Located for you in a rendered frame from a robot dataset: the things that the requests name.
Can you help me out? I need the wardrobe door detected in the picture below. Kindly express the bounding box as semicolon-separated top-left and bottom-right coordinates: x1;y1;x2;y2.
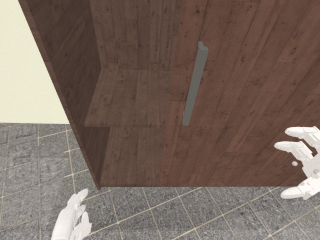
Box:
293;173;308;182
158;0;320;187

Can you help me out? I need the handle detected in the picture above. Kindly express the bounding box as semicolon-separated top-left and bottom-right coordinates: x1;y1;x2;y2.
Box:
182;41;209;126

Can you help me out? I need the right robot hand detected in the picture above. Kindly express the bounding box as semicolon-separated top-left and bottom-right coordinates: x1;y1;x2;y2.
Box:
274;126;320;200

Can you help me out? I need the left robot hand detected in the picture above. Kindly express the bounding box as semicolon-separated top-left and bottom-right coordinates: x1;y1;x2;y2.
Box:
51;188;92;240

